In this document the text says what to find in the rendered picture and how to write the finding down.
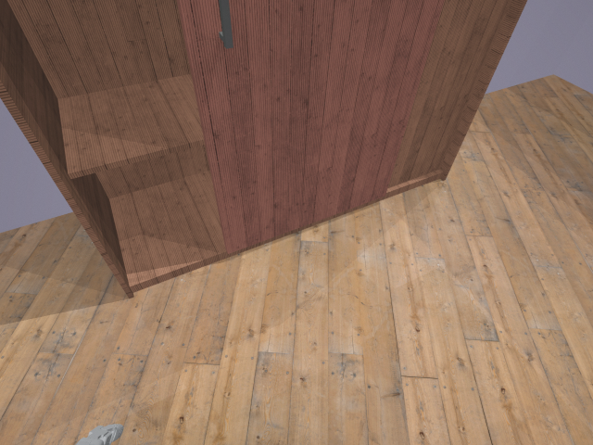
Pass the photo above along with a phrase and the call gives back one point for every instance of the left robot hand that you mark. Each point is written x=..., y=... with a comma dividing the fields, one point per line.
x=102, y=435

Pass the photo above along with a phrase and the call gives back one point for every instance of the wardrobe door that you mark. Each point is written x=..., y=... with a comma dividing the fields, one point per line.
x=304, y=117
x=464, y=36

